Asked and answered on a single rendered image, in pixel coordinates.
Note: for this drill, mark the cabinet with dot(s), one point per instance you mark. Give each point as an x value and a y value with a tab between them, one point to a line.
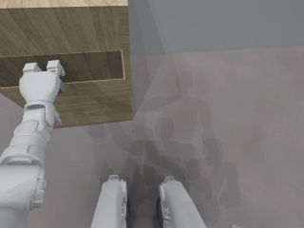
59	26

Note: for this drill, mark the robot left upper arm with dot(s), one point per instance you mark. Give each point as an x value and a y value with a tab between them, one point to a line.
22	188

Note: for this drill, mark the right robot shin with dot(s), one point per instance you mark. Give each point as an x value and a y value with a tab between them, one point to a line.
167	222

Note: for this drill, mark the robot left forearm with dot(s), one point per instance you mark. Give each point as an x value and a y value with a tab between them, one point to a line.
31	137

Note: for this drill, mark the robot right thigh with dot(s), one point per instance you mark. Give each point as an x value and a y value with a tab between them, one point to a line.
183	212

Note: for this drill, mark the handle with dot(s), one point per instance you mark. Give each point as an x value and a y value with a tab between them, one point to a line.
62	87

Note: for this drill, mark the drawer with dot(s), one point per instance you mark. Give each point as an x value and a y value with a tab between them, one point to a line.
79	66

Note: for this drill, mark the left robot hand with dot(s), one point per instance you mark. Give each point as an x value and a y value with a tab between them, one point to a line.
38	85

